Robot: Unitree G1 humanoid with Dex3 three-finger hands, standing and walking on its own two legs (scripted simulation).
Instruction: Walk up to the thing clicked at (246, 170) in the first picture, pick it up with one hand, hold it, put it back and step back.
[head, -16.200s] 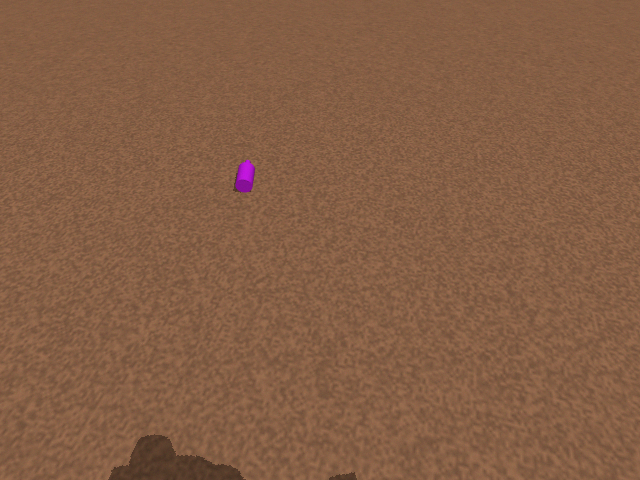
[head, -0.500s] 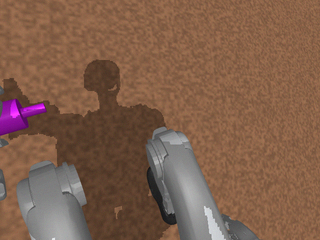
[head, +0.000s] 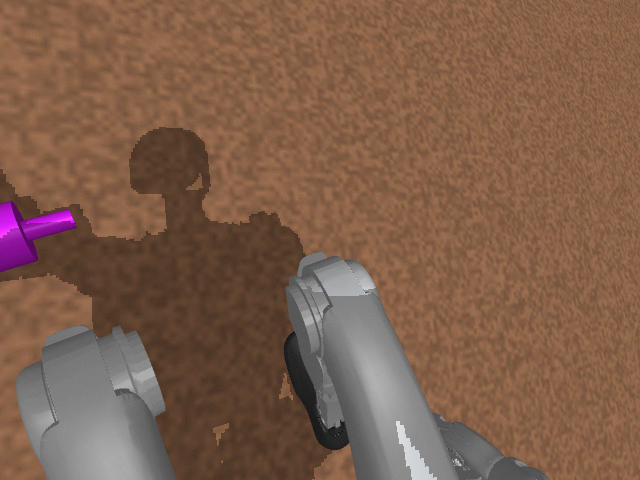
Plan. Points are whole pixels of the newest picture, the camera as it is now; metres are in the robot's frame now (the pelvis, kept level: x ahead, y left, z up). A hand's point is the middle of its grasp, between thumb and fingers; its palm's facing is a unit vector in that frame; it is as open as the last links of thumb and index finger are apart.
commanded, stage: close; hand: left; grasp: from above
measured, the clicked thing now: out of the picture +0.44 +0.28 -0.25
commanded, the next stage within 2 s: settle in 1.32 s
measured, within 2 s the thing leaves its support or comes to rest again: leaves its support in 1.80 s
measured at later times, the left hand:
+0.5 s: hand out of the picture +0.42 +0.30 -0.24, palm faces -0.42 -0.18 -0.89, open 10.9 cm
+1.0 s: hand out of the picture +0.42 +0.30 -0.24, palm faces -0.42 -0.19 -0.89, open 10.8 cm
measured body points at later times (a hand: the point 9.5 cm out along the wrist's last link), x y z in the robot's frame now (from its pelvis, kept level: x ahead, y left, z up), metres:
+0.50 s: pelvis +0.00 +0.00 +0.00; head +0.25 +0.13 +0.35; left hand +0.44 +0.31 -0.19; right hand +0.06 -0.25 -0.06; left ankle +0.05 +0.13 -0.26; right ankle +0.11 -0.15 -0.26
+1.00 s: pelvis +0.00 +0.00 +0.00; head +0.25 +0.13 +0.35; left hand +0.44 +0.31 -0.19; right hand +0.06 -0.25 -0.06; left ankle +0.05 +0.13 -0.26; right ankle +0.11 -0.15 -0.26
